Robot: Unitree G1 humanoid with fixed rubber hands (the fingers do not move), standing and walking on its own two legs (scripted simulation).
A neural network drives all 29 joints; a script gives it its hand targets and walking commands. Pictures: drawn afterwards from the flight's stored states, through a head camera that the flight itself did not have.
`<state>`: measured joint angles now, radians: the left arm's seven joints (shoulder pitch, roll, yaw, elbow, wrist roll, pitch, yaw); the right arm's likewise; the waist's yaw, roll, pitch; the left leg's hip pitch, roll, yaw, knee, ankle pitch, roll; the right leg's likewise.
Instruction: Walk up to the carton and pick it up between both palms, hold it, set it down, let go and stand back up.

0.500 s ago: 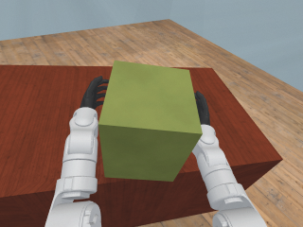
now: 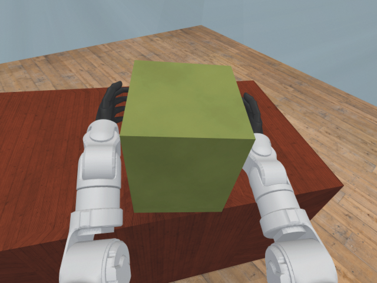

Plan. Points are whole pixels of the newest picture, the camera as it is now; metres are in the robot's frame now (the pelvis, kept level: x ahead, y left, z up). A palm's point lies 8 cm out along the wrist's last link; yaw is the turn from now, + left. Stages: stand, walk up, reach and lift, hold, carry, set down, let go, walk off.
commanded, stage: reach and lift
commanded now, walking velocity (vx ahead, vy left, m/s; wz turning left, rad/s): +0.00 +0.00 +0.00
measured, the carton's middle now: (181, 141) +0.38 +0.00 +0.13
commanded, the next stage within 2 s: hold in 1.08 s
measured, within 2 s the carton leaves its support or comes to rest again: neither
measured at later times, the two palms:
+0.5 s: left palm (101, 115) +0.38 +0.16 +0.19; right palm (248, 125) +0.37 -0.13 +0.19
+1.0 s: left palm (100, 111) +0.37 +0.15 +0.21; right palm (253, 120) +0.37 -0.14 +0.20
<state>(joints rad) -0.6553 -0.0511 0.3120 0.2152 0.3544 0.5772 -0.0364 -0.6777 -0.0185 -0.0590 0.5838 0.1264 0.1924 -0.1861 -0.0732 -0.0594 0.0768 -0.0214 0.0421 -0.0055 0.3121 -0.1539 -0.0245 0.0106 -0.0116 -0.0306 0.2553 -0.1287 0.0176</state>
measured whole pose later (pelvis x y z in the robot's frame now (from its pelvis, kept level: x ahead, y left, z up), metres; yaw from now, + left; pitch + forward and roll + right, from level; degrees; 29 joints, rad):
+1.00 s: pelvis +0.00 +0.00 +0.00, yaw +1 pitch -10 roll -1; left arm -0.68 -0.04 0.33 0.15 0.36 0.69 -0.06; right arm -0.73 -0.03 -0.03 0.56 0.18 0.29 -0.21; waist -0.09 -0.06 0.06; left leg 0.02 0.04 -0.02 0.30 -0.15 -0.03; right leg 0.05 -0.02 -0.04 0.24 -0.13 0.02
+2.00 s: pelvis +0.01 +0.00 +0.00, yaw +1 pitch -10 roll -1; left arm -0.65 -0.04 0.32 0.04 0.37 0.77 -0.09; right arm -0.74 -0.05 0.01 0.48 0.24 0.35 -0.23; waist -0.10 -0.05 0.06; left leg 0.04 0.04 -0.03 0.31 -0.17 -0.03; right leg 0.08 -0.01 -0.05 0.24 -0.14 0.01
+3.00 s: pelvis +0.01 +0.00 +0.00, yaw +1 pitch -11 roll +0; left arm -0.73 -0.04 0.40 0.23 0.42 0.53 -0.15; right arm -0.74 0.04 -0.13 0.61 0.03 0.11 -0.19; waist -0.05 -0.07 0.07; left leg 0.07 0.02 -0.02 0.28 -0.16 -0.02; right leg 0.10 -0.03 -0.05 0.25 -0.15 0.02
